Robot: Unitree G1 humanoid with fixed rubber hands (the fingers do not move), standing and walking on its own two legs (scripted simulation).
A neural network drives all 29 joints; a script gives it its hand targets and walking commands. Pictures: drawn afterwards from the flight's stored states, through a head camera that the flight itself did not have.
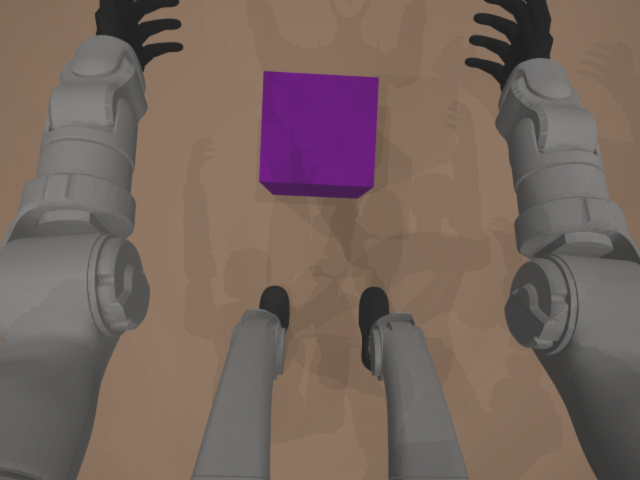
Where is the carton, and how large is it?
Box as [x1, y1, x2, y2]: [259, 71, 378, 198]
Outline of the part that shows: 264,71 259,181 273,194 357,198 373,186 378,78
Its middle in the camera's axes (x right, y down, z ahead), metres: -0.01 -0.20 +0.83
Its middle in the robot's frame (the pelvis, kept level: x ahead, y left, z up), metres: +0.55 +0.02 -0.53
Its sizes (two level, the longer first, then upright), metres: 0.210 0.200 0.250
